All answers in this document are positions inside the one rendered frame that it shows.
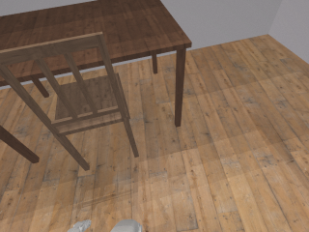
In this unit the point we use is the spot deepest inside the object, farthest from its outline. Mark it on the left robot hand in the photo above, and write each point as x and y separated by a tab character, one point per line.
81	226

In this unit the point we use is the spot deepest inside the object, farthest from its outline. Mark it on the left robot thigh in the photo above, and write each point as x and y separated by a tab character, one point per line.
128	225

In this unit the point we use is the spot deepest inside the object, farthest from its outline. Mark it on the chair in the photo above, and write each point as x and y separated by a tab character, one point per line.
81	105

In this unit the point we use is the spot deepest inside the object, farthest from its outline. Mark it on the table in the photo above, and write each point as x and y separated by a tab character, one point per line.
132	29

